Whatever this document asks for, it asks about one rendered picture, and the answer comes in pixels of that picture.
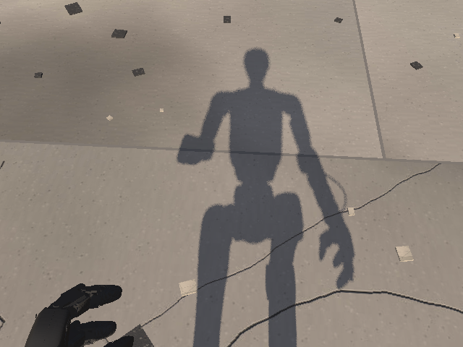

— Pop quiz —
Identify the left robot hand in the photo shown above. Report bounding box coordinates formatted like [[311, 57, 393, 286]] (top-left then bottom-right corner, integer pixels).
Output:
[[25, 283, 134, 347]]

